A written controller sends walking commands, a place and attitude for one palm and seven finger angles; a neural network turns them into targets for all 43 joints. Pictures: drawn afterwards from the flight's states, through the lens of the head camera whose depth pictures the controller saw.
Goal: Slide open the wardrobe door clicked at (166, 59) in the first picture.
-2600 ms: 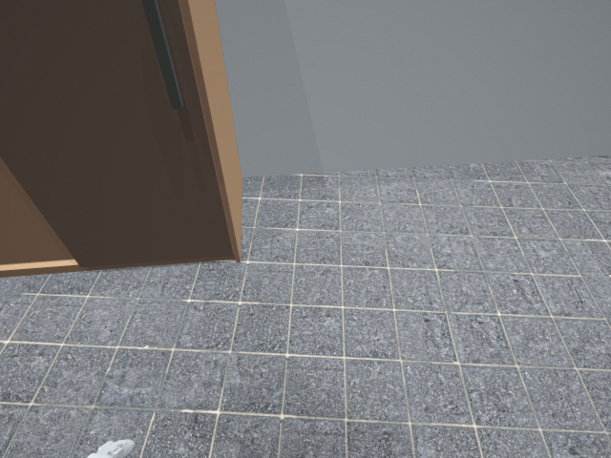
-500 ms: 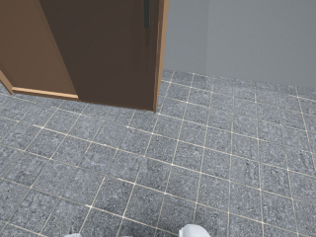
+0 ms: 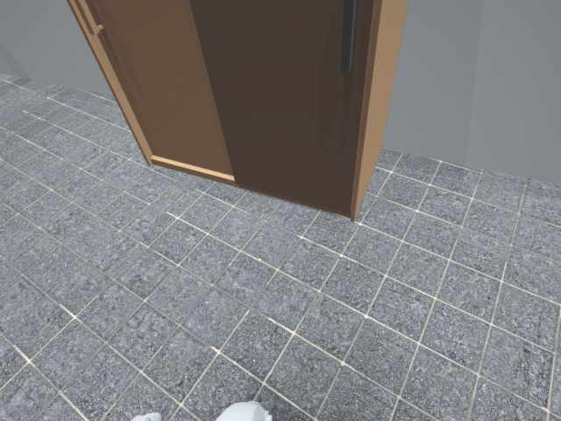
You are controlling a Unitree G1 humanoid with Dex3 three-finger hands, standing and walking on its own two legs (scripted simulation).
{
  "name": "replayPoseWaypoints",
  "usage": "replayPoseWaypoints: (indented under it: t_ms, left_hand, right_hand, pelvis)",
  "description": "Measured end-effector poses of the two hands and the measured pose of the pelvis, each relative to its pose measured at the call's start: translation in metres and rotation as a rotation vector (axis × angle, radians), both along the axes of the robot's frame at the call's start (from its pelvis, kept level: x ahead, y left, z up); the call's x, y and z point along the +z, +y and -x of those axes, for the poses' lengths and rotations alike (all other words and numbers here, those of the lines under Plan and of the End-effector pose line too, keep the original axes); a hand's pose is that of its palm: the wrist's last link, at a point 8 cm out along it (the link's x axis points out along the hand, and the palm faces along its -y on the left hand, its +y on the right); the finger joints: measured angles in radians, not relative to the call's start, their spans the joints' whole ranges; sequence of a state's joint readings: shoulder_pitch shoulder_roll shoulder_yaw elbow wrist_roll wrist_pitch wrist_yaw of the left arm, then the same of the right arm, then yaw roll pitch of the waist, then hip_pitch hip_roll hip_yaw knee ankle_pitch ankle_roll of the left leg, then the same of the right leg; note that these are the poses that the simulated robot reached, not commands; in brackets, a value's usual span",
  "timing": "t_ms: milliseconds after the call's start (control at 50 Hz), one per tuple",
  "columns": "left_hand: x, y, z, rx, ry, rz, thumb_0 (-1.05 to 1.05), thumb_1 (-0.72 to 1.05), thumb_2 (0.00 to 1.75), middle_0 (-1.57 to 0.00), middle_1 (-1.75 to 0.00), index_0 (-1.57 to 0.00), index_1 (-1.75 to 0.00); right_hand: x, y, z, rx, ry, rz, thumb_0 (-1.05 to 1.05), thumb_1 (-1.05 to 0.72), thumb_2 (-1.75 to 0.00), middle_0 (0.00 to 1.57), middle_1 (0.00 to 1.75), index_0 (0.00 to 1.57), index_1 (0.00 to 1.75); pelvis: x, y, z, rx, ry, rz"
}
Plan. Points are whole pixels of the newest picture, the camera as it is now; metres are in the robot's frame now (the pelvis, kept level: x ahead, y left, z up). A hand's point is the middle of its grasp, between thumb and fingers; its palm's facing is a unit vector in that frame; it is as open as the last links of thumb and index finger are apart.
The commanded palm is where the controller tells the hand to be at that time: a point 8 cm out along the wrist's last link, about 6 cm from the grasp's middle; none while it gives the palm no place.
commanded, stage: walk to a spot facing it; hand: right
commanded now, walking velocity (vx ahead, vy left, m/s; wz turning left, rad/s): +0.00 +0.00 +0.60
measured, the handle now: (351, 7) +1.07 -0.17 +0.14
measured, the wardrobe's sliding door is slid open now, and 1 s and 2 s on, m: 0.00 0.00 0.00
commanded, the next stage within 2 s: turn to face it in 1.36 s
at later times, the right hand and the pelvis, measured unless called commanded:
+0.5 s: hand out of the picture +0.16 -0.11 -0.16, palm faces -0.29 +0.93 -0.23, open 7.4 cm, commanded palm none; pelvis +0.04 +0.05 +0.00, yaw +20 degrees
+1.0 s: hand (342, 287) +0.41 -0.10 -0.18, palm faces -0.46 +0.87 -0.17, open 7.4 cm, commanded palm none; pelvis +0.26 +0.05 +0.00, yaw +33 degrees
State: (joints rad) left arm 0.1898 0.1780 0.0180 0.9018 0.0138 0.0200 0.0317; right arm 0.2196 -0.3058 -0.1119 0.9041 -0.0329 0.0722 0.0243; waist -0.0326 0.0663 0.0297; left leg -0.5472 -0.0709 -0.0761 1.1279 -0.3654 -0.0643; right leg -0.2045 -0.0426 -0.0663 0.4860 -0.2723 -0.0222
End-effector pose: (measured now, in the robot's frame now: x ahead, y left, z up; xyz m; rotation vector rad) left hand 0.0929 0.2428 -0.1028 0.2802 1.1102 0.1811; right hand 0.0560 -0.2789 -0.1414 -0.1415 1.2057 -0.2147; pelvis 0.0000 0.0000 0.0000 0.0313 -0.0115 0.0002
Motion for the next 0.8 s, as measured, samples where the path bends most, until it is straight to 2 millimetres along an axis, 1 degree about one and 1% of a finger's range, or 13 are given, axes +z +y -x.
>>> replayPoseWaypoints:
  t_ms: [80,160,240,340,380,420,460,520,580,660,740,780,800]
  left_hand:
    - [-0.003,-0.001,0.034,0.078,0.029,0.01,0.0,0.9,0.9,-0.21,-0.3,-0.21,-0.3]
    - [-0.011,0.001,0.071,0.166,0.061,0.033,0.0,0.9,0.9,-0.21,-0.3,-0.21,-0.3]
    - [-0.022,0.009,0.113,0.266,0.119,0.062,0.0,0.9,0.89,-0.21,-0.3,-0.21,-0.3]
    - [-0.043,0.029,0.165,0.387,0.206,0.096,0.0,0.9,0.89,-0.21,-0.3,-0.21,-0.3]
    - [-0.051,0.038,0.178,0.412,0.256,0.106,0.0,0.9,0.9,-0.21,-0.3,-0.2,-0.3]
    - [-0.05,0.045,0.178,0.423,0.287,0.112,0.0,0.9,0.9,-0.2,-0.3,-0.2,-0.3]
    - [-0.045,0.052,0.164,0.432,0.268,0.113,0.01,0.9,0.9,-0.2,-0.3,-0.2,-0.3]
    - [-0.035,0.064,0.128,0.445,0.183,0.105,0.01,0.9,0.9,-0.2,-0.3,-0.2,-0.3]
    - [-0.029,0.073,0.084,0.447,0.097,0.094,0.01,0.91,0.9,-0.2,-0.3,-0.2,-0.3]
    - [-0.025,0.076,0.017,0.424,0.022,0.082,0.01,0.91,0.9,-0.2,-0.3,-0.2,-0.3]
    - [-0.026,0.073,-0.056,0.395,-0.043,0.055,0.0,0.9,0.9,-0.2,-0.3,-0.2,-0.3]
    - [-0.028,0.07,-0.082,0.399,-0.081,0.029,0.0,0.9,0.9,-0.2,-0.3,-0.2,-0.3]
    - [-0.027,0.066,-0.09,0.408,-0.092,0.023,0.0,0.9,0.9,-0.2,-0.3,-0.2,-0.3]
  right_hand:
    - [0.002,-0.002,-0.01,0.061,0.011,-0.004,0.01,-0.91,-0.9,0.2,0.29,0.2,0.3]
    - [0.002,0.011,-0.023,0.137,0.045,-0.01,0.01,-0.91,-0.9,0.19,0.29,0.2,0.3]
    - [0.005,0.037,-0.047,0.239,0.055,-0.019,0.01,-0.91,-0.9,0.19,0.29,0.19,0.3]
    - [0.008,0.082,-0.092,0.365,-0.005,-0.009,0.01,-0.91,-0.9,0.2,0.29,0.2,0.3]
    - [0.007,0.097,-0.106,0.386,-0.053,0.0,0.01,-0.91,-0.9,0.2,0.29,0.2,0.3]
    - [0.011,0.107,-0.113,0.384,-0.075,0.001,0.01,-0.91,-0.9,0.2,0.29,0.2,0.3]
    - [0.014,0.113,-0.114,0.384,-0.063,0.003,0.01,-0.9,-0.9,0.2,0.29,0.2,0.3]
    - [0.012,0.117,-0.112,0.404,0.003,0.003,0.01,-0.9,-0.9,0.2,0.29,0.2,0.3]
    - [0.007,0.117,-0.112,0.418,0.081,-0.004,0.01,-0.9,-0.9,0.2,0.3,0.2,0.3]
    - [-0.007,0.112,-0.12,0.412,0.173,-0.019,0.01,-0.9,-0.9,0.2,0.3,0.2,0.3]
    - [-0.029,0.1,-0.143,0.401,0.261,-0.034,0.01,-0.9,-0.9,0.2,0.3,0.2,0.3]
    - [-0.042,0.093,-0.164,0.408,0.299,-0.037,0.01,-0.9,-0.9,0.2,0.3,0.2,0.3]
    - [-0.044,0.091,-0.178,0.419,0.308,-0.036,0.01,-0.9,-0.9,0.2,0.3,0.2,0.3]
  pelvis:
    - [0.001,-0.005,0.004,0.065,-0.004,-0.003]
    - [0.001,-0.004,0.008,0.123,0.0,0.002]
    - [-0.001,0.003,0.008,0.191,0.012,0.009]
    - [-0.012,0.026,0.0,0.263,0.028,0.021]
    - [-0.017,0.035,-0.005,0.277,0.027,0.017]
    - [-0.015,0.041,-0.014,0.289,0.021,0.014]
    - [-0.009,0.047,-0.026,0.316,0.017,0.023]
    - [-0.003,0.053,-0.046,0.351,0.013,0.032]
    - [-0.002,0.056,-0.068,0.374,0.013,0.028]
    - [-0.007,0.055,-0.105,0.405,0.018,0.011]
    - [-0.021,0.05,-0.153,0.439,0.021,-0.005]
    - [-0.029,0.046,-0.175,0.462,0.009,-0.001]
    - [-0.03,0.045,-0.183,0.478,0.002,-0.003]
